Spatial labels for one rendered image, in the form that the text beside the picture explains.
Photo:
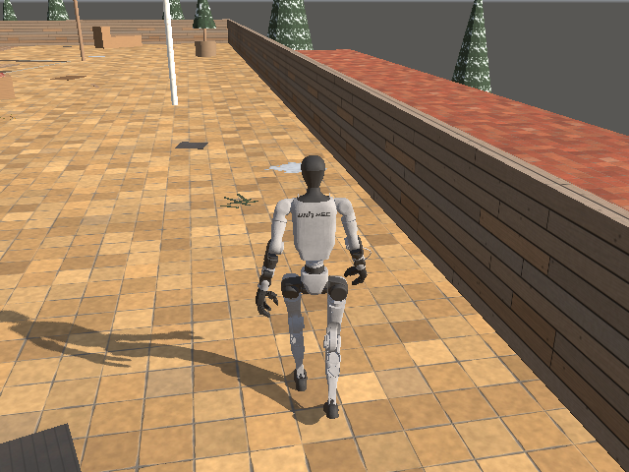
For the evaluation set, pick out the robot left shin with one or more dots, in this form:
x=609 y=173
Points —
x=297 y=348

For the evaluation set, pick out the robot left forearm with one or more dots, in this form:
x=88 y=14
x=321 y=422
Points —
x=268 y=269

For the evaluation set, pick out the left robot hand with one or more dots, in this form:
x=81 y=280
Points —
x=261 y=305

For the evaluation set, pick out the robot right upper arm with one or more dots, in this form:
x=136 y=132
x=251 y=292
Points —
x=348 y=219

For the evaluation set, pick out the right robot hand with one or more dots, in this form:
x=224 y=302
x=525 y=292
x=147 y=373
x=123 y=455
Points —
x=352 y=271

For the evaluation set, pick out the robot left upper arm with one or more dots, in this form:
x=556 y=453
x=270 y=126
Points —
x=283 y=207

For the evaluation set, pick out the robot right forearm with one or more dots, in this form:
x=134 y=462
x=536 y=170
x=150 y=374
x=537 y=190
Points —
x=358 y=256

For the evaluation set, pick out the right robot thigh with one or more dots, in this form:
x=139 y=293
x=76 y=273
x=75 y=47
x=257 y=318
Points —
x=336 y=300

